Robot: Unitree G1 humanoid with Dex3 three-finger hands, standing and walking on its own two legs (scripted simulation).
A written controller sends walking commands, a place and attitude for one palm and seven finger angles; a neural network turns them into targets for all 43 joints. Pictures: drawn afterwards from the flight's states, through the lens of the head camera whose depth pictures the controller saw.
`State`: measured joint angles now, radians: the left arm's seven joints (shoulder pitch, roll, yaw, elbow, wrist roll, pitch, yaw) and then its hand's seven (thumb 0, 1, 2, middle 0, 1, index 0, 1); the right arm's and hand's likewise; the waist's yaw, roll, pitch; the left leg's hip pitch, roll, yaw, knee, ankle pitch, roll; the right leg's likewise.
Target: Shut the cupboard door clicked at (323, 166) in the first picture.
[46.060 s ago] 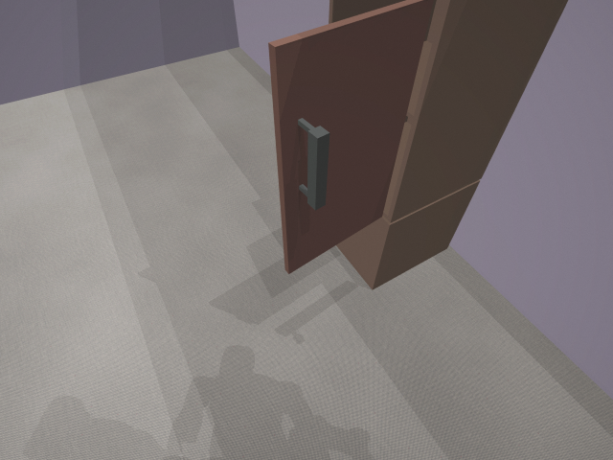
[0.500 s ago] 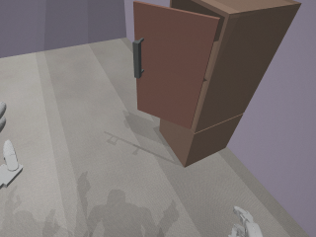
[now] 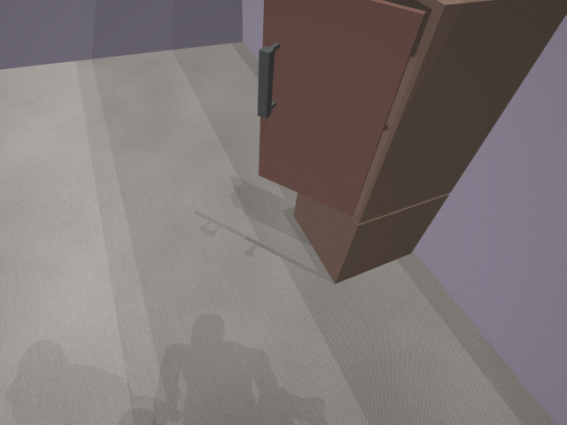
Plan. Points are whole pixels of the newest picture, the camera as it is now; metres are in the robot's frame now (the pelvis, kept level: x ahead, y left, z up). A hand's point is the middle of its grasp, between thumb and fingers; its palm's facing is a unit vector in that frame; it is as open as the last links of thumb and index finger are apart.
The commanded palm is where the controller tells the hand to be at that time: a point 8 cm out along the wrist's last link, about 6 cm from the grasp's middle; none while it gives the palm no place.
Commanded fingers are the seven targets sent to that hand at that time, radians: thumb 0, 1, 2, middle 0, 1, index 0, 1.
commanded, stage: let the arm hang, fingers relaxed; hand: left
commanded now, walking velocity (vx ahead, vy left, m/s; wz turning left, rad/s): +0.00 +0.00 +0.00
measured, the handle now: (270, 81) +0.88 +0.08 +0.03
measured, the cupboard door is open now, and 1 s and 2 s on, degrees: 37 37 37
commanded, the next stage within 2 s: look to check the result in 0.74 s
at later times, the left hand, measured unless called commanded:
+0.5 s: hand out of the picture -0.04 +0.17 -0.17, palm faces +0.02 -0.98 -0.17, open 7.3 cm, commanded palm none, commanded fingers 0.00 0.90 0.90 -0.20 -0.30 -0.20 -0.30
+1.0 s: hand out of the picture -0.03 +0.17 -0.17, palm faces +0.01 -0.98 -0.19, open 7.3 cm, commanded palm none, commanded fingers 0.00 0.90 0.90 -0.20 -0.30 -0.20 -0.30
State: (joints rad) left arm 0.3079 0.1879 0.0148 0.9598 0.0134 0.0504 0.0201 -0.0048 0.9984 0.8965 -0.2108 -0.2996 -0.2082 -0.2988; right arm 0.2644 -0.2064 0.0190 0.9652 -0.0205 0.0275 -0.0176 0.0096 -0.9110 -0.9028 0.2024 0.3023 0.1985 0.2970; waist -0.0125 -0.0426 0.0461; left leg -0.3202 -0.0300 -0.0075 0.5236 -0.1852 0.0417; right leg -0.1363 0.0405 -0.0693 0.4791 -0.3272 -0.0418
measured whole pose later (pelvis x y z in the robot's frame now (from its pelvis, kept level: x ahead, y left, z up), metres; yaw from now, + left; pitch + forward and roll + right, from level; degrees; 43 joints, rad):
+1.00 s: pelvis +0.01 +0.00 +0.01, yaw -1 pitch -2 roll +0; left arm 0.35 0.14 0.01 1.15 0.01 0.00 0.03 0.00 0.91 0.90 -0.20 -0.30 -0.20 -0.30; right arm 0.31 -0.14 0.00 1.13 -0.01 0.01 -0.04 0.01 -0.91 -0.90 0.20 0.30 0.20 0.30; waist -0.01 0.01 0.04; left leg -0.24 -0.04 0.02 0.41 -0.15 0.05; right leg -0.07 0.03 -0.04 0.39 -0.29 -0.04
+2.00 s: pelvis +0.02 +0.01 -0.01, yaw +14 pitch +0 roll -1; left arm 0.15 0.22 0.08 0.93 0.02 0.05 0.02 0.01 0.91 0.90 -0.20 -0.30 -0.20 -0.30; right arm 0.24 -0.21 -0.05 0.96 -0.03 0.04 -0.01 0.01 -0.91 -0.90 0.20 0.30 0.20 0.30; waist -0.04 0.01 0.11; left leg -0.37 -0.05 -0.01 0.58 -0.22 0.06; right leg -0.42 -0.04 -0.01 1.01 -0.48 0.03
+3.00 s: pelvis +0.06 -0.01 -0.02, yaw +57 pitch +1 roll +0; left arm 0.24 0.21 0.07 0.86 0.03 0.03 0.01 0.00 0.90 0.90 -0.21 -0.30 -0.21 -0.30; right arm 0.16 -0.22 -0.07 0.87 -0.02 0.05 0.03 0.01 -0.91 -0.90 0.20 0.30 0.20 0.30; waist -0.01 -0.03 0.10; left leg -0.32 0.00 0.05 0.65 -0.32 0.02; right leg -0.32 -0.17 -0.19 0.77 -0.45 0.06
